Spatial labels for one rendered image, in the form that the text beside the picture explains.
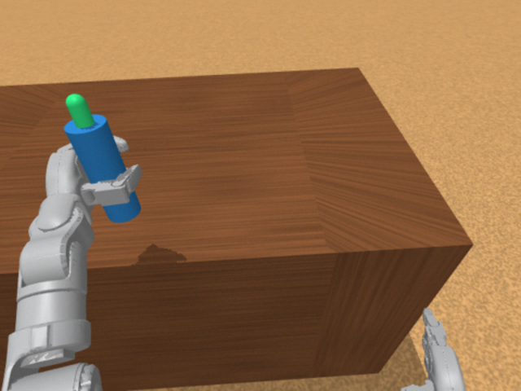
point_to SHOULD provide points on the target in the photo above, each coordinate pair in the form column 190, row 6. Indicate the left robot arm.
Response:
column 51, row 323

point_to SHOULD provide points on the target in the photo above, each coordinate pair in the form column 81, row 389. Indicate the left robot hand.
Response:
column 65, row 174

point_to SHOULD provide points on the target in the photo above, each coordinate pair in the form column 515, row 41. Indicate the bottle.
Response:
column 96, row 149

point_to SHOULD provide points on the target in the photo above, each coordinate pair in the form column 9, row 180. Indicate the right robot hand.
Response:
column 441, row 362

